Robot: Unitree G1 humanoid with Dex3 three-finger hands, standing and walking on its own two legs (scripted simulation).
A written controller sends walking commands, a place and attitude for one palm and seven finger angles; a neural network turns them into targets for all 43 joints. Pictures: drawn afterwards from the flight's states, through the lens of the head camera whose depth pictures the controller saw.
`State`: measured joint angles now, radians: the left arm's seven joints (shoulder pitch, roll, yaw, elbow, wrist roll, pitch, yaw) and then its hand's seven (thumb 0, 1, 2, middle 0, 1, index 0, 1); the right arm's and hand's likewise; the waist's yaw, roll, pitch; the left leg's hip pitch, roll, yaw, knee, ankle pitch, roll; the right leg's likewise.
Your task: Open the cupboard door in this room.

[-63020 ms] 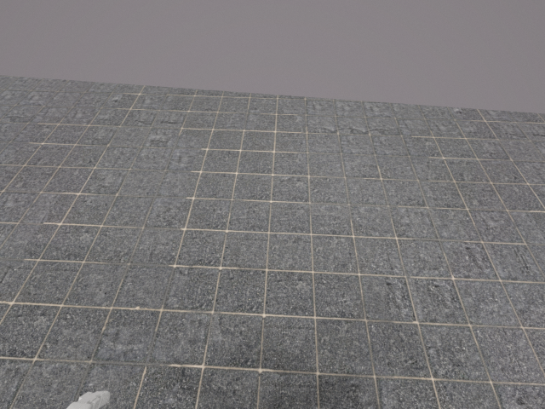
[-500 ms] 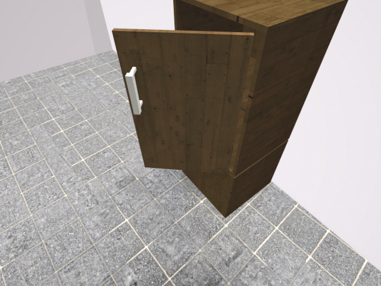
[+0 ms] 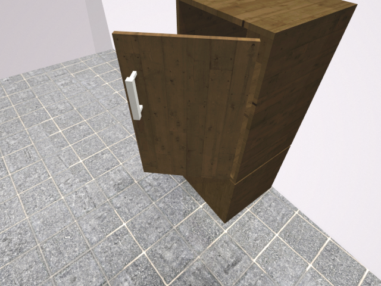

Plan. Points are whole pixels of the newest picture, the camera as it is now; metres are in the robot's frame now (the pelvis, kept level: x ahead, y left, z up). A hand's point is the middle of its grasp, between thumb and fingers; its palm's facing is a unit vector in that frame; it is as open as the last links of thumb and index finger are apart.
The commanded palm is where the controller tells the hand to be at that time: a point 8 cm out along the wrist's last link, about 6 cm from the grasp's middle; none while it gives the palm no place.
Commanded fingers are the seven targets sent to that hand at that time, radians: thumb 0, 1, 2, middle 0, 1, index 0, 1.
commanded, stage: shuffle to correct the standing spot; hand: left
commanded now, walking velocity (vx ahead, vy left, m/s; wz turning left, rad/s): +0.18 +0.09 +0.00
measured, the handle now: (135, 96) +0.60 +0.21 +0.07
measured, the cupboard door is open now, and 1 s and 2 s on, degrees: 47 47 47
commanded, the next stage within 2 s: come to a stop and stand still in 0.08 s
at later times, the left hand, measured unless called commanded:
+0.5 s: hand out of the picture +0.08 +0.20 -0.18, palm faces +0.02 -0.98 -0.21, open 7.3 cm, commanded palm none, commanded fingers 0.00 0.90 0.90 -0.20 -0.30 -0.20 -0.30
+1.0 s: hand out of the picture +0.06 +0.21 -0.17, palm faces +0.00 -0.97 -0.25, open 7.4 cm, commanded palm none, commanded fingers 0.00 0.90 0.90 -0.20 -0.30 -0.20 -0.30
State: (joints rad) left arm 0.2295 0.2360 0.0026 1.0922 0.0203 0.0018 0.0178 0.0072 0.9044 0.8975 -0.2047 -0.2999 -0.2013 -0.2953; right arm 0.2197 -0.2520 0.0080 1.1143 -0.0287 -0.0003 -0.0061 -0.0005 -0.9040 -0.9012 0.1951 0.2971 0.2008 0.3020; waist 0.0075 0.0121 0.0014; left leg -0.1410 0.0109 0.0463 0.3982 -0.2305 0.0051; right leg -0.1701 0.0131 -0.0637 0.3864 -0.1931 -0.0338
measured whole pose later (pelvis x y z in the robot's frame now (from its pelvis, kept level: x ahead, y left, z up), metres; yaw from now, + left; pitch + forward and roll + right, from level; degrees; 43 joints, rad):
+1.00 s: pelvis +0.03 +0.02 -0.01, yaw -1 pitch -2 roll +1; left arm 0.25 0.18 -0.01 1.06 0.01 -0.01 0.02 0.01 0.91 0.90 -0.21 -0.30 -0.20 -0.30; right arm 0.27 -0.21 0.01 1.01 -0.02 -0.02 -0.01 0.00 -0.91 -0.90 0.19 0.30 0.20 0.30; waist 0.00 0.03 0.03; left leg -0.10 -0.03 0.08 0.43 -0.31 0.04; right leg -0.27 -0.03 -0.06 0.48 -0.18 -0.02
